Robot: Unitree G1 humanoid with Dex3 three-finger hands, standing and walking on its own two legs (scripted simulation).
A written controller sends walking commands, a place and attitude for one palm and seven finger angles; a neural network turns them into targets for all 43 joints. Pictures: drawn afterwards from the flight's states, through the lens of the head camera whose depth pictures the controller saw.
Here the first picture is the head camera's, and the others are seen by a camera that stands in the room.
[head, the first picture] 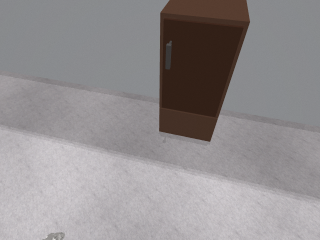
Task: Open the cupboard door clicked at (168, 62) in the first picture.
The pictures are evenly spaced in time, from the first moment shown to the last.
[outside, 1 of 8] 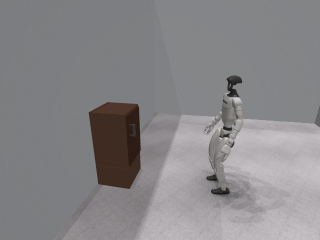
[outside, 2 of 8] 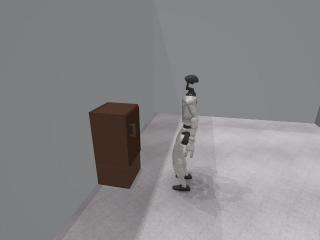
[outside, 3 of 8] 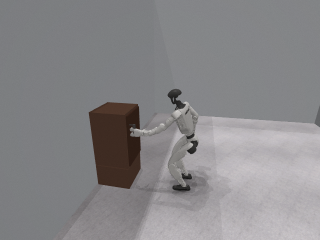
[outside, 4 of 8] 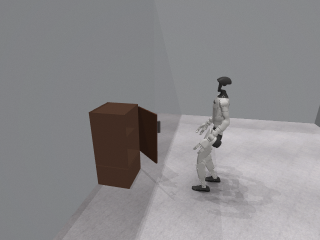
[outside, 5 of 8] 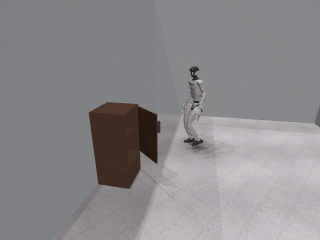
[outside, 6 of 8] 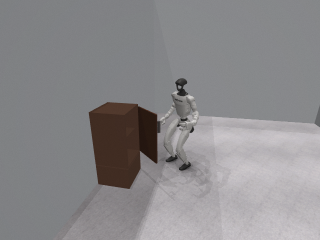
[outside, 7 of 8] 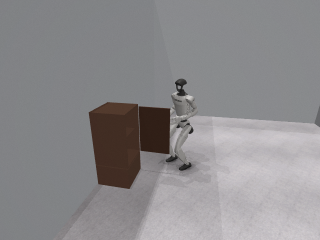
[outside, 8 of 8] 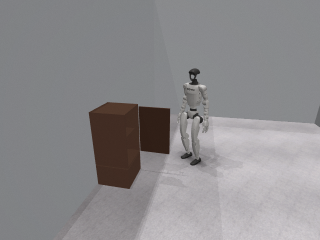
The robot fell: no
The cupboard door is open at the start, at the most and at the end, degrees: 0 91 89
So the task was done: yes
